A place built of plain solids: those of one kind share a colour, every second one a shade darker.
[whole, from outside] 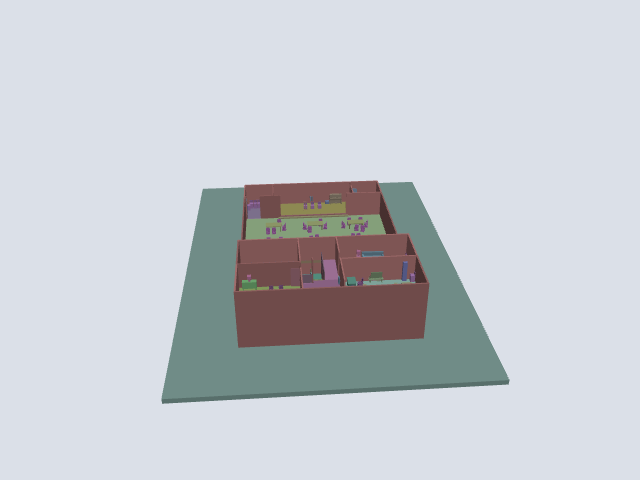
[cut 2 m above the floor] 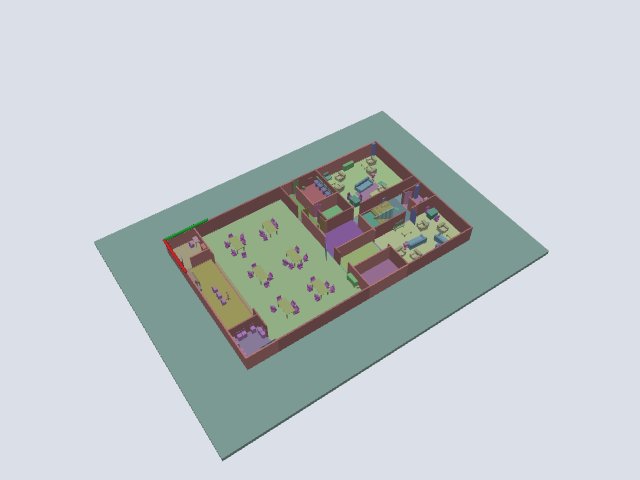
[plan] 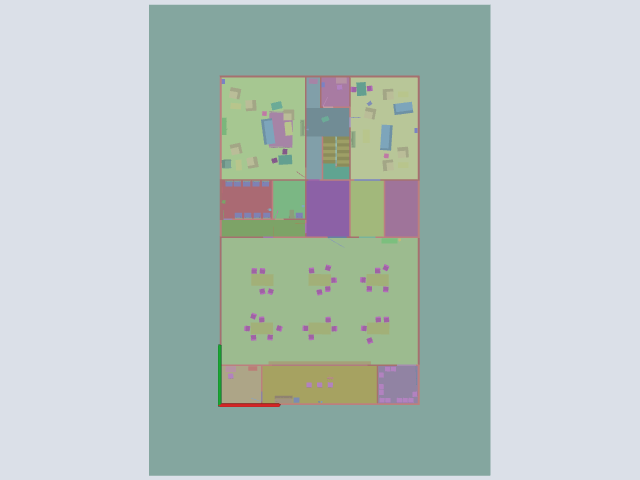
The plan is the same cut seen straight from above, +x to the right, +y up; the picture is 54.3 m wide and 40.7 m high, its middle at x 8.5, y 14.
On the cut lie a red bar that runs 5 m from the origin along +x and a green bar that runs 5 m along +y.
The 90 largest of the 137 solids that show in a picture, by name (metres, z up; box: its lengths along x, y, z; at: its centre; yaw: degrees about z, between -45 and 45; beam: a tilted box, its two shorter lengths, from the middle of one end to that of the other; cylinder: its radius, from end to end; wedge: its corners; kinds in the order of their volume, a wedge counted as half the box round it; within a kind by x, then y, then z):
{
 "under_1": {"box": [28.95, 39.94, 0.5], "at": [8.47, 13.97, -0.33]},
 "wall_1": {"box": [0.16, 3.15, 3.38], "at": [0.08, 1.74, 1.39]},
 "wall_2": {"box": [0.16, 10.73, 3.38], "at": [0.08, 8.8, 1.39]},
 "wall_3": {"box": [0.16, 1.4, 3.38], "at": [0.08, 15.0, 1.39]},
 "wall_4": {"box": [0.16, 3.19, 3.38], "at": [0.08, 17.43, 1.39]},
 "wall_5": {"box": [0.16, 3.96, 2.61], "at": [0.08, 21.13, 4.69]},
 "wall_6": {"box": [0.16, 8.63, 3.38], "at": [0.08, 23.46, 1.39]},
 "wall_7": {"box": [0.16, 4.54, 2.61], "at": [0.08, 25.51, 4.69]},
 "wall_8": {"box": [3.69, 0.13, 3.38], "at": [1.84, 14.23, 1.39]},
 "wall_9": {"box": [4.43, 0.13, 3.38], "at": [2.21, 3.38, 1.39]},
 "wall_10": {"box": [3.63, 0.13, 3.38], "at": [2.87, 15.77, 1.39]},
 "wall_11": {"box": [0.13, 2.15, 3.38], "at": [3.56, 2.23, 1.39]},
 "wall_12": {"box": [7.35, 0.13, 2.61], "at": [3.67, 23.18, 4.69]},
 "wall_13": {"box": [7.5, 0.13, 3.38], "at": [3.75, 19.09, 1.39]},
 "wall_14": {"box": [0.13, 3.19, 3.38], "at": [4.46, 17.43, 1.39]},
 "wall_15": {"box": [1.93, 0.13, 3.38], "at": [6.38, 15.77, 1.39]},
 "wall_16": {"box": [4.62, 0.13, 3.38], "at": [6.85, 14.23, 1.39]},
 "wall_17": {"box": [0.13, 3.19, 3.38], "at": [7.29, 17.43, 1.39]},
 "wall_18": {"box": [0.13, 2.96, 2.61], "at": [7.29, 20.63, 4.69]},
 "wall_19": {"box": [0.13, 7.63, 3.38], "at": [7.29, 23.96, 1.39]},
 "wall_20": {"box": [0.13, 3.54, 2.61], "at": [7.29, 25.01, 4.69]},
 "wall_21": {"box": [16.95, 0.16, 3.38], "at": [8.47, 0.08, 1.39]},
 "wall_22": {"box": [16.95, 0.16, 2.61], "at": [8.47, 19.07, 4.69]},
 "wall_23": {"box": [16.95, 0.16, 6.29], "at": [8.47, 27.86, 2.85]},
 "wall_24": {"box": [0.13, 2.46, 3.38], "at": [8.55, 26.55, 1.39]},
 "wall_25": {"box": [0.13, 3.63, 3.38], "at": [8.71, 20.96, 1.39]},
 "wall_26": {"box": [2.92, 0.13, 3.38], "at": [9.95, 19.09, 1.39]},
 "wall_27": {"box": [1.49, 0.13, 3.38], "at": [10.37, 25.25, 1.39]},
 "wall_28": {"box": [0.13, 4.72, 3.38], "at": [11.04, 16.66, 1.39]},
 "wall_29": {"box": [0.13, 4.19, 2.61], "at": [11.04, 21.25, 4.69]},
 "wall_30": {"box": [0.13, 4.41, 3.38], "at": [11.04, 21.36, 1.39]},
 "wall_31": {"box": [0.13, 3.31, 2.61], "at": [11.04, 26.12, 4.69]},
 "wall_32": {"box": [0.13, 2.46, 3.38], "at": [11.04, 26.55, 1.39]},
 "wall_33": {"box": [1.04, 0.13, 3.38], "at": [11.29, 14.23, 1.39]},
 "wall_34": {"box": [0.13, 3.15, 3.38], "at": [13.38, 1.74, 1.39]},
 "wall_35": {"box": [2.51, 0.13, 3.38], "at": [13.78, 3.38, 1.39]},
 "wall_36": {"box": [5.97, 0.13, 2.61], "at": [13.96, 23.41, 4.69]},
 "wall_37": {"box": [0.13, 4.72, 3.38], "at": [13.97, 16.66, 1.39]},
 "wall_38": {"box": [3.74, 0.13, 3.38], "at": [15.08, 14.23, 1.39]},
 "wall_39": {"box": [3.34, 0.13, 3.38], "at": [15.28, 19.09, 1.39]},
 "wall_40": {"box": [0.16, 3.15, 3.38], "at": [16.87, 1.74, 1.39]},
 "wall_41": {"box": [0.16, 10.73, 3.38], "at": [16.87, 8.8, 1.39]},
 "wall_42": {"box": [0.16, 4.72, 3.38], "at": [16.87, 16.66, 1.39]},
 "wall_43": {"box": [0.16, 4.19, 2.61], "at": [16.87, 21.25, 4.69]},
 "wall_44": {"box": [0.16, 8.63, 3.38], "at": [16.87, 23.46, 1.39]},
 "wall_45": {"box": [0.16, 4.31, 2.61], "at": [16.87, 25.62, 4.69]},
 "floor_concert_room_1": {"box": [16.63, 10.73, 0.5], "at": [8.47, 8.8, -0.25]},
 "floor_games_room_1": {"box": [7.06, 8.63, 0.5], "at": [3.69, 23.46, -0.25]},
 "floor_lounge_bar_1": {"box": [5.68, 8.63, 0.5], "at": [13.95, 23.46, -0.25]},
 "floor_stage_1": {"box": [9.69, 3.15, 0.8], "at": [8.47, 1.74, -0.1]},
 "club_stair_1": {"box": [1.05, 1.72, 2.61], "at": [9.3, 21.92, 1.01]},
 "club_stair_2": {"box": [1.05, 0.86, 3.15], "at": [9.3, 22.35, 1.27]},
 "club_stair_3": {"box": [1.05, 0.57, 3.32], "at": [9.3, 22.49, 1.36]},
 "club_stair_4": {"box": [1.05, 0.57, 1.72], "at": [10.46, 20.49, 0.56]},
 "club_stair_5": {"box": [1.05, 1.15, 1.37], "at": [10.46, 20.77, 0.38]},
 "club_stair_6": {"box": [1.05, 2.01, 0.83], "at": [10.46, 21.2, 0.12]},
 "club_stair_7": {"box": [1.05, 2.58, 0.48], "at": [10.46, 21.49, -0.06]},
 "floor_passage_1": {"box": [3.63, 4.72, 0.5], "at": [9.16, 16.66, -0.25]},
 "floor_dressing_room_1": {"box": [3.34, 3.15, 0.8], "at": [1.83, 1.74, -0.1]},
 "floor_lobby_1": {"box": [1.14, 2.59, 0.5], "at": [7.92, 26.48, -0.25]},
 "floor_lobby_2": {"box": [1.29, 3.63, 0.5], "at": [8.0, 20.96, -0.25]},
 "floor_lobby_3": {"box": [3.63, 2.41, 0.5], "at": [9.16, 23.98, -0.25]},
 "floor_gents_1": {"box": [4.24, 3.19, 0.5], "at": [2.28, 17.43, -0.25]},
 "floor_bar_back_1": {"box": [2.8, 4.72, 0.5], "at": [12.51, 16.66, -0.25]},
 "floor_cellar_head_1": {"box": [2.75, 4.72, 0.5], "at": [15.41, 16.66, -0.25]},
 "club_stair_landing_1": {"box": [1.05, 1.34, 2.08], "at": [9.29, 19.82, 0.74]},
 "club_stair_landing_2": {"box": [1.16, 1.05, 2.08], "at": [10.4, 19.67, 0.74]},
 "floor_stack_store_1": {"box": [3.34, 3.15, 0.5], "at": [15.12, 1.74, -0.25]},
 "upper_floor_committee_room_1": {"box": [7.06, 4.54, 0.16], "at": [3.69, 25.51, 3.3]},
 "floor_wc_lobby_1": {"box": [7.06, 1.4, 0.5], "at": [3.69, 15.0, -0.25]},
 "floor_ladies_1": {"box": [2.69, 3.19, 0.5], "at": [5.88, 17.43, -0.25]},
 "upper_floor_steward_flat_1": {"box": [5.68, 4.31, 0.16], "at": [13.95, 25.62, 3.3]},
 "upper_floor_landing_1": {"box": [1.42, 3.63, 0.16], "at": [8.06, 20.96, 3.3]},
 "upper_floor_landing_2": {"box": [3.63, 4.57, 0.16], "at": [9.16, 25.5, 3.3]},
 "floor_steward_office_1": {"box": [2.36, 2.46, 0.5], "at": [9.8, 26.55, -0.25]},
 "sofa_1": {"box": [0.93, 2.16, 0.34], "at": [4.11, 23.2, 0.28], "yaw": 7.8},
 "sofa_2": {"box": [0.93, 2.16, 0.34], "at": [14.12, 22.68, 0.28], "yaw": -3.8},
 "sofa_3": {"box": [1.6, 0.93, 0.34], "at": [15.56, 25.16, 0.28], "yaw": 7.4},
 "sideboard_1": {"box": [1.35, 0.45, 0.71], "at": [14.39, 13.94, 0.51]},
 "sideboard_2": {"box": [1.35, 0.45, 0.71], "at": [15.8, 23.7, 3.89]},
 "floor_gap_stage_step_1": {"box": [8.09, 0.13, 0.8], "at": [8.47, 3.38, -0.1]},
 "piano_upright_1": {"box": [1.5, 0.36, 1.22], "at": [5.41, 0.35, 0.91]},
 "kitchen_table_1": {"box": [0.71, 1.06, 0.72], "at": [12.01, 26.8, 0.36], "yaw": 3.8},
 "stage_step_tread_1": {"box": [8.69, 0.29, 0.2], "at": [8.47, 3.58, 0.05]},
 "rug_1": {"box": [2.0, 2.9, 0.08], "at": [5.18, 23.35, -0.03], "yaw": -1.0},
 "cube_shelf_1": {"box": [0.39, 1.46, 0.76], "at": [0.38, 23.63, 0.38]},
 "flat_shelf_1": {"box": [0.76, 0.39, 1.46], "at": [2.8, 3.1, 1.03]},
 "armchair_club_1": {"box": [0.92, 0.9, 0.35], "at": [5.87, 24.6, 0.24], "yaw": 0.3},
 "club_stair_guard_1": {"box": [0.08, 3.63, 0.93], "at": [8.73, 20.96, 3.85]},
 "billy_1": {"box": [0.28, 0.42, 2.02], "at": [0.31, 27.44, 1.01]}
}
